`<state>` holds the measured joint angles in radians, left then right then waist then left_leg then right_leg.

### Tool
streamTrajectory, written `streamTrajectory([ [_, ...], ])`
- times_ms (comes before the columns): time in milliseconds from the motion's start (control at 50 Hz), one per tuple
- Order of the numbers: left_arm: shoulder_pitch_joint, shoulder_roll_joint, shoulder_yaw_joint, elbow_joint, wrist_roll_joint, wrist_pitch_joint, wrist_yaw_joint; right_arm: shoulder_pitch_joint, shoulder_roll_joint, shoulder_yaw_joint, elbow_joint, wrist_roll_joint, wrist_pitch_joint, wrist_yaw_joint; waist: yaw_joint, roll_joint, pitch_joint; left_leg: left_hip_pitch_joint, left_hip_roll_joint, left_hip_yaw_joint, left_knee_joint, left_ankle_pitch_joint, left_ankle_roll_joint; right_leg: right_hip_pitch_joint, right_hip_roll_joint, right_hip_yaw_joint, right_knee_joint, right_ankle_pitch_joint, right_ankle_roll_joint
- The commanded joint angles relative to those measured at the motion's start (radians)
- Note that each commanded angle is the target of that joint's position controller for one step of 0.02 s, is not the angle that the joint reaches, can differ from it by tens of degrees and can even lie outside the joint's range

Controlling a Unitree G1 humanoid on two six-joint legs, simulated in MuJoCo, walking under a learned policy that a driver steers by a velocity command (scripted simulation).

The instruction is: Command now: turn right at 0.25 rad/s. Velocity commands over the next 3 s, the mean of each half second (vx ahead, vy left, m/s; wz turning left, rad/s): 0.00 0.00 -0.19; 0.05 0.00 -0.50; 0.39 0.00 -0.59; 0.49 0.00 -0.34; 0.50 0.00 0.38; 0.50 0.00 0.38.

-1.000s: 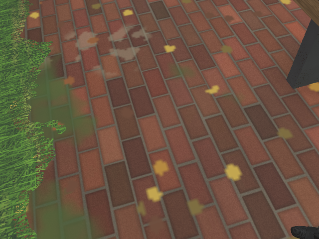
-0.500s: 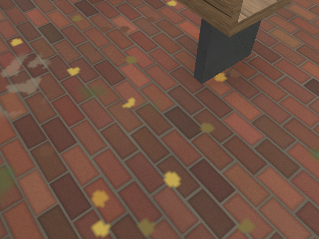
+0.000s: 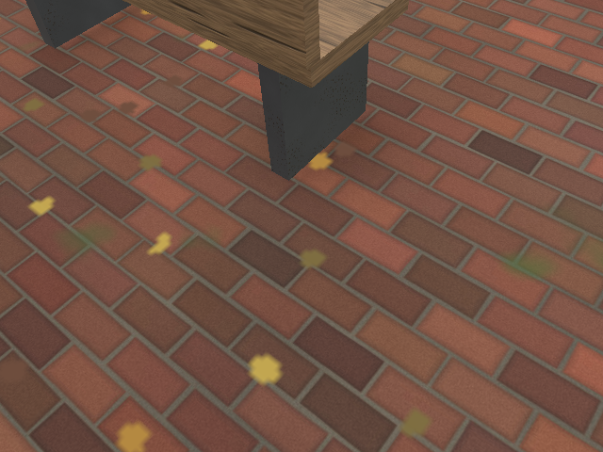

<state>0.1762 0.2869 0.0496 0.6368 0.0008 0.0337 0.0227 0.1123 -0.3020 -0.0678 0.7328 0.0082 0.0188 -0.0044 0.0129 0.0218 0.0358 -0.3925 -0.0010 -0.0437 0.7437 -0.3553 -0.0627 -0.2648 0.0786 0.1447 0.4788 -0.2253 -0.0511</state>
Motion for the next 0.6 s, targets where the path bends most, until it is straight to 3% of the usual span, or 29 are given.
streamTrajectory([
  [20, -0.001, 0.149, 0.035, -0.042, -0.004, -0.007, -0.005, -0.031, -0.077, -0.014, -0.075, 0.003, -0.021, 0.008, 0.010, -0.168, -0.099, 0.052, 0.006, 0.002, -0.126, -0.002, 0.019, 0.106, -0.260, 0.254, -0.067, 0.376, -0.175],
  [60, -0.020, 0.120, 0.021, -0.032, -0.014, -0.010, -0.002, 0.023, -0.059, -0.007, -0.056, -0.011, -0.032, 0.014, -0.036, -0.136, -0.104, 0.204, 0.013, 0.005, -0.384, 0.240, 0.048, 0.065, -0.213, 0.242, -0.044, 0.317, -0.118],
  [80, 0.009, 0.100, 0.016, -0.023, -0.004, -0.018, 0.007, 0.054, -0.103, -0.013, -0.051, -0.025, -0.041, 0.009, -0.031, -0.085, -0.131, 0.318, 0.097, -0.069, -0.395, 0.416, 0.070, 0.022, -0.173, 0.220, -0.013, 0.212, -0.059],
  [100, 0.086, 0.094, 0.016, -0.009, 0.017, -0.025, 0.009, 0.038, -0.169, -0.021, -0.064, -0.035, -0.042, 0.004, 0.032, 0.070, -0.140, 0.355, 0.218, -0.163, -0.362, 0.628, 0.128, -0.029, -0.068, 0.115, 0.083, -0.006, -0.002],
  [120, 0.066, 0.094, 0.018, -0.016, 0.016, -0.022, 0.016, -0.008, -0.130, -0.007, -0.053, -0.040, -0.046, 0.009, 0.047, 0.181, -0.111, 0.219, 0.284, -0.250, -0.407, 0.531, 0.237, 0.005, -0.041, 0.040, 0.058, -0.141, 0.045],
  [140, 0.052, 0.121, 0.023, -0.006, 0.024, -0.018, 0.021, -0.060, -0.075, 0.011, -0.065, -0.030, -0.055, 0.014, 0.047, 0.154, -0.081, 0.183, 0.250, -0.230, -0.427, 0.418, 0.237, 0.055, -0.072, 0.035, 0.030, -0.093, 0.071],
  [160, 0.023, 0.121, 0.027, -0.002, 0.021, -0.013, 0.024, -0.056, -0.072, 0.012, -0.056, -0.026, -0.059, 0.015, 0.028, 0.143, -0.078, 0.192, 0.192, -0.184, -0.420, 0.327, 0.191, 0.063, -0.068, 0.034, 0.007, -0.012, 0.070],
  [220, 0.014, 0.103, 0.027, 0.008, 0.011, 0.004, 0.022, -0.019, -0.097, 0.015, -0.039, -0.021, -0.073, 0.015, 0.007, 0.085, -0.059, 0.178, 0.127, -0.113, -0.410, 0.200, 0.123, 0.099, -0.080, 0.052, -0.020, 0.120, 0.048],
  [300, 0.029, 0.091, 0.028, 0.041, 0.008, -0.002, 0.021, 0.006, -0.086, 0.025, -0.024, -0.016, -0.069, 0.007, -0.012, 0.020, -0.046, 0.197, 0.097, -0.078, -0.387, 0.183, 0.114, 0.092, -0.084, 0.061, -0.043, 0.161, 0.043],
  [320, 0.024, 0.105, 0.033, 0.042, 0.002, -0.003, 0.022, 0.008, -0.106, 0.019, -0.024, -0.014, -0.065, 0.004, -0.020, 0.009, -0.037, 0.217, 0.093, -0.070, -0.378, 0.186, 0.117, 0.061, -0.078, 0.064, -0.031, 0.173, 0.042],
  [380, 0.020, 0.128, 0.045, 0.032, -0.014, -0.001, 0.028, 0.035, -0.150, 0.002, -0.018, -0.013, -0.048, -0.011, -0.036, 0.014, -0.040, 0.259, 0.138, -0.094, -0.383, 0.209, 0.159, -0.009, -0.059, 0.064, 0.034, 0.184, 0.044],
  [420, 0.043, 0.130, 0.052, 0.025, -0.020, 0.004, 0.031, 0.046, -0.166, -0.007, -0.008, -0.011, -0.035, -0.020, -0.032, 0.059, -0.040, 0.280, 0.214, -0.139, -0.402, 0.265, 0.212, -0.061, -0.048, 0.030, 0.118, 0.127, 0.055],
  [460, 0.069, 0.120, 0.056, 0.017, -0.018, 0.008, 0.025, 0.021, -0.167, -0.010, -0.006, -0.007, -0.024, -0.033, -0.023, 0.140, -0.039, 0.292, 0.337, -0.215, -0.426, 0.365, 0.291, -0.130, -0.054, -0.021, 0.263, -0.144, 0.066],
  [480, 0.062, 0.130, 0.061, 0.009, -0.021, 0.010, 0.021, 0.005, -0.161, -0.008, -0.013, -0.011, -0.021, -0.039, -0.034, 0.147, -0.031, 0.287, 0.402, -0.253, -0.444, 0.422, 0.337, -0.180, -0.071, -0.042, 0.404, -0.308, 0.075],
  [500, 0.060, 0.143, 0.068, 0.003, -0.026, 0.012, 0.017, -0.007, -0.160, -0.008, -0.017, -0.012, -0.018, -0.042, -0.031, 0.103, -0.015, 0.280, 0.432, -0.252, -0.454, 0.450, 0.357, -0.226, -0.102, -0.050, 0.505, -0.374, 0.089],
  [540, 0.082, 0.109, 0.058, 0.006, -0.028, 0.020, 0.010, -0.071, -0.174, -0.016, -0.024, 0.004, -0.014, -0.039, -0.006, 0.064, 0.001, 0.264, 0.367, -0.140, -0.440, 0.431, 0.298, -0.207, -0.148, -0.071, 0.428, -0.317, 0.104],
  [560, 0.084, 0.095, 0.051, 0.006, -0.026, 0.021, 0.007, -0.092, -0.185, -0.021, -0.024, 0.008, -0.010, -0.035, -0.009, 0.079, -0.012, 0.247, 0.331, -0.079, -0.426, 0.462, 0.272, -0.147, -0.145, -0.104, 0.360, -0.263, 0.106],
  [580, 0.088, 0.086, 0.046, 0.001, -0.018, 0.019, -0.007, -0.087, -0.192, -0.025, -0.018, 0.001, 0.003, -0.029, -0.008, 0.115, -0.034, 0.245, 0.307, -0.032, -0.388, 0.521, 0.262, -0.097, -0.129, -0.143, 0.309, -0.229, 0.103],
  [600, 0.107, 0.097, 0.050, 0.003, -0.021, 0.015, -0.020, -0.080, -0.190, -0.027, -0.012, 0.004, 0.014, -0.027, -0.002, 0.114, -0.058, 0.248, 0.288, 0.006, -0.350, 0.540, 0.249, -0.047, -0.107, -0.179, 0.234, -0.162, 0.094],
])
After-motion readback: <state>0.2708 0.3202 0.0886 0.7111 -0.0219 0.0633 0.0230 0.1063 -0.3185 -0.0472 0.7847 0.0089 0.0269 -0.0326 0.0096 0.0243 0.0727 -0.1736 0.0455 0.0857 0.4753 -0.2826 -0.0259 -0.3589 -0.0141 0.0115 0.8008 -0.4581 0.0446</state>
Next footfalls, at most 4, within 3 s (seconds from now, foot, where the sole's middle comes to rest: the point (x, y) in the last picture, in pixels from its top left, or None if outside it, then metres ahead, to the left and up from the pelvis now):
0.08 left None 0.04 0.14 -0.78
0.66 right None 0.03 -0.13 -0.78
1.24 left None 0.21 0.03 -0.78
1.72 right None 0.31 -0.39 -0.78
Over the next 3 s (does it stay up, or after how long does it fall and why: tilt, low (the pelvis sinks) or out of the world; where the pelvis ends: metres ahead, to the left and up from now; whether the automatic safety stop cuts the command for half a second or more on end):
stays up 0.82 -0.67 0.00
